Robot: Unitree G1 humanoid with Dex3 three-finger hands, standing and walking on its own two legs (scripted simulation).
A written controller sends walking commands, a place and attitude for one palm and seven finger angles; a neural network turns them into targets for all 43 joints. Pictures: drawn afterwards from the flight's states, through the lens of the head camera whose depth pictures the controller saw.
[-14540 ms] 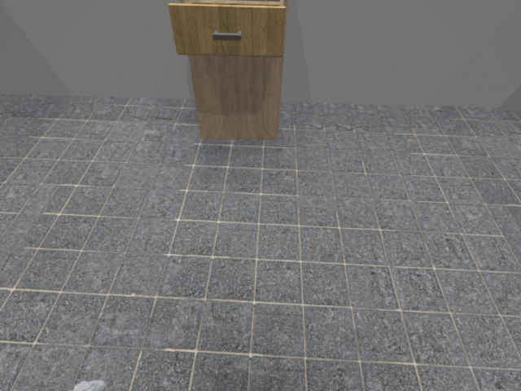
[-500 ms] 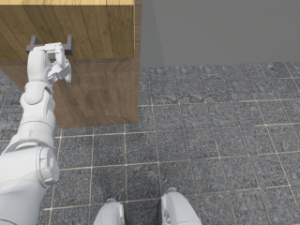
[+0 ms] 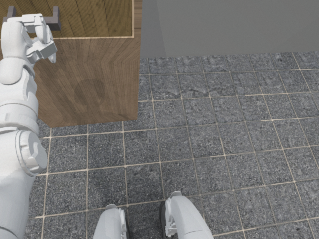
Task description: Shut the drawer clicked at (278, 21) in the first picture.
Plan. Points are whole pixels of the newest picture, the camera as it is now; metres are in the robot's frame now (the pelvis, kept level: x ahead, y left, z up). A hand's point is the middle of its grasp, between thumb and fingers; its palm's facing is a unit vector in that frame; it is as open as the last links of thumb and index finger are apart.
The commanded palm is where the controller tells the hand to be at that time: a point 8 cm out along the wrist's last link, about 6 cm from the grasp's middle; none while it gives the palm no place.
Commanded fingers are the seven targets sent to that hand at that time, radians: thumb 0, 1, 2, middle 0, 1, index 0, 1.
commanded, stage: push the drawer shut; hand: left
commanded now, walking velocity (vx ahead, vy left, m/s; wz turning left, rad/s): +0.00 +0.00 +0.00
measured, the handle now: (34, 17) +0.63 +0.22 +0.08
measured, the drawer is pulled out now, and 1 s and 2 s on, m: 0.00 0.00 0.00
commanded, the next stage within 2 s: pull the fist back off the drawer in 0.36 s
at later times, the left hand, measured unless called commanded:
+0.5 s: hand (46, 40) +0.56 +0.19 +0.08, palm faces +0.01 -1.00 -0.05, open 3.1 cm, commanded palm +0.60 +0.20 +0.08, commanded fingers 0.00 0.90 0.90 -1.40 -1.60 -1.40 -1.60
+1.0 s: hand (49, 43) +0.55 +0.18 +0.08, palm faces +0.02 -1.00 -0.02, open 3.0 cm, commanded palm +0.53 +0.21 +0.08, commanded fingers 0.00 0.90 0.90 -1.40 -1.60 -1.40 -1.60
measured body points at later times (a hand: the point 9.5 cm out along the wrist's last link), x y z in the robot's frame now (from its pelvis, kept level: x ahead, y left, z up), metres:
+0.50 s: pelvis -0.03 +0.00 -0.01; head +0.15 +0.04 +0.40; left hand +0.55 +0.24 +0.08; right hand -0.07 -0.26 -0.10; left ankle +0.00 +0.10 -0.65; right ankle +0.04 -0.13 -0.65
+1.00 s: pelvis -0.02 +0.01 -0.01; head +0.16 +0.04 +0.41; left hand +0.55 +0.24 +0.08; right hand -0.05 -0.25 -0.10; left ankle +0.00 +0.10 -0.65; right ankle +0.04 -0.13 -0.65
